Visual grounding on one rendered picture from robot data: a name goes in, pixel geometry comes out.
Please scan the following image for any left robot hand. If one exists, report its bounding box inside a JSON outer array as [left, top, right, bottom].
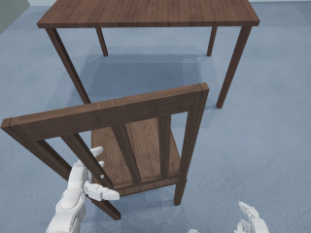
[[67, 147, 121, 201]]

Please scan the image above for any right robot hand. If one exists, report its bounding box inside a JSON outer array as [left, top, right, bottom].
[[234, 201, 270, 233]]

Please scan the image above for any table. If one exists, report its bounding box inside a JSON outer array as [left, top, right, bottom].
[[36, 0, 260, 109]]

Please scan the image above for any robot left forearm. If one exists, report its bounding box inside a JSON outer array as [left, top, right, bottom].
[[46, 186, 86, 233]]

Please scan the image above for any chair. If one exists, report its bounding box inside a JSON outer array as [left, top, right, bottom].
[[0, 83, 210, 220]]

